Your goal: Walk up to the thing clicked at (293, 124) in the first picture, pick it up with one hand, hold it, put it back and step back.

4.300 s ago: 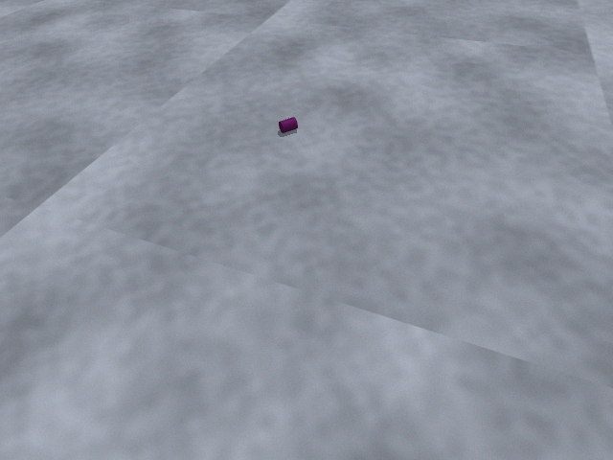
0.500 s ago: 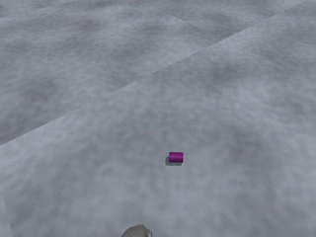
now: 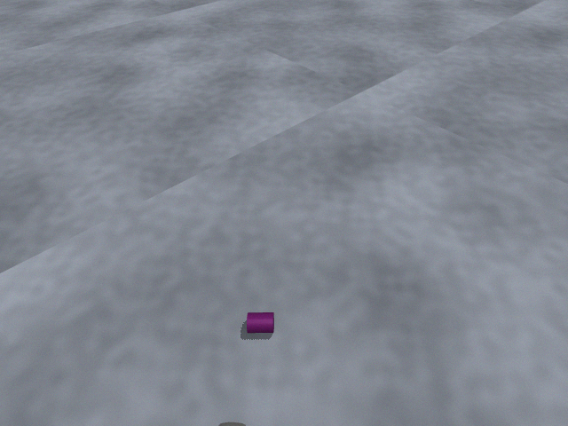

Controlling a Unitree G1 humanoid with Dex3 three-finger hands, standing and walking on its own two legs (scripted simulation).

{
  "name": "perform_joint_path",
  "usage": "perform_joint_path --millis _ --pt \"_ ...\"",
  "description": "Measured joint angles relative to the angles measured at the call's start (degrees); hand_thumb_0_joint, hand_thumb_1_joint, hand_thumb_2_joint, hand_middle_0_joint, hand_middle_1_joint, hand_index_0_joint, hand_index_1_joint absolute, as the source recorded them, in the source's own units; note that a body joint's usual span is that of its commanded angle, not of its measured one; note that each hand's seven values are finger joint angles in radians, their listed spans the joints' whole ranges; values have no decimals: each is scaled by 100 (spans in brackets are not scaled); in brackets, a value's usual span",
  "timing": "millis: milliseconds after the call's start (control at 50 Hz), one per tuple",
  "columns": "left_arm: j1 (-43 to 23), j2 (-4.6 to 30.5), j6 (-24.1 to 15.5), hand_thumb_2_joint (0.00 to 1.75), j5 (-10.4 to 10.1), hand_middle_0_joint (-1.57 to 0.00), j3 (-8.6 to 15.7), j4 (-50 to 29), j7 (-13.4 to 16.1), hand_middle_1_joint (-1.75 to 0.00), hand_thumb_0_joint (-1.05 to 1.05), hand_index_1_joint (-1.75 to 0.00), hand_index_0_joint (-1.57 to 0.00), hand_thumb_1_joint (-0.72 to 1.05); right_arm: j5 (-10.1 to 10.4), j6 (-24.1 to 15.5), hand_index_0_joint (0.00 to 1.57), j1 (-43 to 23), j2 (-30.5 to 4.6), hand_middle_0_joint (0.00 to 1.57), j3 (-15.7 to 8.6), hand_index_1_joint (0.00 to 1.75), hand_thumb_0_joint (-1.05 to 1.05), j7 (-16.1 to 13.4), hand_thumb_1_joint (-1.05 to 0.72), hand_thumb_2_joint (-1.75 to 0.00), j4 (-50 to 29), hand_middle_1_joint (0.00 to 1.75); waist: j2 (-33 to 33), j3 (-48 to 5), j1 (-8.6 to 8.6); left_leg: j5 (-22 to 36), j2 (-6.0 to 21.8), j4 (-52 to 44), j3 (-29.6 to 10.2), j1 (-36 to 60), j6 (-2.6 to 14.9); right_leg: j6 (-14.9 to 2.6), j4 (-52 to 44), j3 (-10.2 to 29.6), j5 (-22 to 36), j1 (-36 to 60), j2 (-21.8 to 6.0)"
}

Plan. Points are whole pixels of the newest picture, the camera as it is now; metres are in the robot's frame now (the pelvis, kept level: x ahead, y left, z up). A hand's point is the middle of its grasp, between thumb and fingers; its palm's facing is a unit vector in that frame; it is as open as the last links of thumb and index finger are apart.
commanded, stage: walk up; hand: left
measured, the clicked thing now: (260, 322) +0.62 +0.15 -0.70
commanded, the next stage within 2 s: none
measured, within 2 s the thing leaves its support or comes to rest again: neither
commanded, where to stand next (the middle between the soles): +0.32 -0.15 m, yaw +6 degrees
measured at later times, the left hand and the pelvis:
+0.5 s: hand (210, 409) +0.19 +0.16 -0.13, palm faces -0.05 -0.95 -0.31, open 7.4 cm; pelvis +0.13 -0.12 +0.02, yaw +0 degrees
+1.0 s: hand (281, 375) +0.24 +0.05 -0.11, palm faces +0.08 -0.89 -0.45, open 7.4 cm; pelvis +0.22 -0.24 +0.02, yaw +6 degrees
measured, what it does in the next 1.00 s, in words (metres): steps to the right: left foot, then right foot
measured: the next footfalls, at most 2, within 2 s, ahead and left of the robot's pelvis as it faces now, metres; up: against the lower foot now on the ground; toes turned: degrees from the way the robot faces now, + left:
left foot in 0.24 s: +0.20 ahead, +0.04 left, +0.00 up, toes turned +7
right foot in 0.62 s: +0.29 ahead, -0.34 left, +0.00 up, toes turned +4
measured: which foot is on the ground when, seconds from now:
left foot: up 0.00-0.22, down 0.24-0.62, up 0.64-1.00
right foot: down 0.00-0.26, up 0.28-0.60, down 0.62-1.00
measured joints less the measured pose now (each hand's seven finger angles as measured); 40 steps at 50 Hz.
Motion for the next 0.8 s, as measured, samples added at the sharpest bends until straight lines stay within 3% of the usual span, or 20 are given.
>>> perform_joint_path --millis 60,120,200,260,300,340,380,460,540,600,640,680,720,800 --pt "121 -144 -32 90 -28 -20 -107 41 77 -30 1 -30 -20 91 69 -105 20 -165 103 20 90 30 1 52 -91 -90 15 30 71 22 139 326 -254 209 384 -350 22 -194 -396 -130 31 351 128" --pt "242 -198 -45 90 -25 -20 -179 71 109 -30 1 -30 -20 91 66 -241 20 -245 282 20 177 30 1 154 -91 -90 -115 30 38 65 243 421 -364 -501 795 -424 5 -328 -778 -244 69 668 244" --pt "374 -174 -20 90 -16 -20 -250 33 123 -30 1 -30 -20 91 68 -336 20 -276 543 21 263 30 1 237 -91 -90 -306 30 -119 144 350 901 -503 -1621 1015 -190 43 -415 -1014 -367 -35 974 382" --pt "452 -159 58 90 -59 -20 -297 -35 121 -30 1 -30 -20 91 21 -477 21 -185 615 21 274 30 1 215 -90 -90 -481 30 -266 163 287 1758 -625 -2615 1042 313 122 -452 -495 -380 -407 911 392" --pt "357 -231 135 90 -57 -20 -323 -3 140 -30 1 -30 -20 91 -8 -492 21 -176 627 21 259 30 1 138 -90 -90 -579 30 -382 263 170 1644 -678 -2374 1045 324 121 -384 530 -5 -547 530 448" --pt "283 -263 197 90 -39 -20 -371 18 130 -30 1 -30 -20 91 59 -439 21 -172 641 21 264 30 1 97 -90 -89 -607 30 -471 292 76 1519 -647 -2379 1051 466 86 -317 1380 284 -501 95 476" --pt "203 -245 197 90 -31 -20 -363 15 102 -30 1 -30 -20 91 71 -409 21 -128 656 21 264 30 1 68 -90 -89 -604 30 -569 298 21 1498 -591 -2524 1056 660 6 -239 1648 423 -309 -254 324" --pt "39 -160 167 90 -29 -20 -254 -37 8 -30 1 -30 -20 91 13 -405 21 22 563 21 239 30 1 109 -90 -89 -565 30 -617 285 -75 1420 -392 -2668 982 906 -143 -103 1224 533 65 -672 -127" --pt "-103 -54 193 90 -53 -20 -161 -8 -98 -30 1 -30 -20 91 -42 -359 21 150 363 21 170 30 1 178 -90 -89 -496 30 -491 223 -186 1191 -115 -2601 852 1015 -220 -95 333 545 268 -633 -381" --pt "-132 29 88 90 -93 -20 -121 87 -64 -30 1 -30 -20 91 -81 -231 21 190 195 21 111 30 1 221 -90 -90 -407 30 -309 114 -265 866 139 -2294 675 972 -200 -134 -437 385 373 -183 -338" --pt "-157 24 -38 90 -67 -20 -78 134 47 -30 1 -30 -20 91 -104 -104 21 177 89 21 78 30 1 201 -90 -90 -342 30 -61 116 -245 350 294 -1614 340 746 -9 42 -315 209 406 -96 -104" --pt "-181 -49 -113 90 -62 -20 -132 143 176 -30 1 -30 -20 91 -52 59 21 58 106 21 65 30 1 126 -90 -90 -212 30 34 131 -175 65 -49 -601 7 336 6 17 -49 105 184 -139 -35" --pt "-197 -198 -137 90 -103 -20 -233 177 257 -30 1 -30 -20 91 22 93 20 -81 126 20 98 30 1 122 -91 -90 -143 30 150 188 -99 220 -368 53 -38 -6 1 -73 -186 13 163 11 21" --pt "-176 -406 -256 90 -141 -20 -416 304 385 -30 1 -30 -20 91 53 40 20 -243 261 20 182 30 1 211 -91 -90 -186 30 293 264 -8 625 -596 -74 254 -332 -16 -201 -652 -180 245 380 103"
